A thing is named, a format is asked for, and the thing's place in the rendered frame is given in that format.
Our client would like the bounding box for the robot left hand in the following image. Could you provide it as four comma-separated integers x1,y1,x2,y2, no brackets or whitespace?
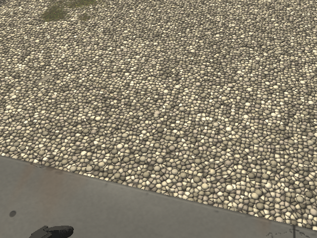
29,225,74,238

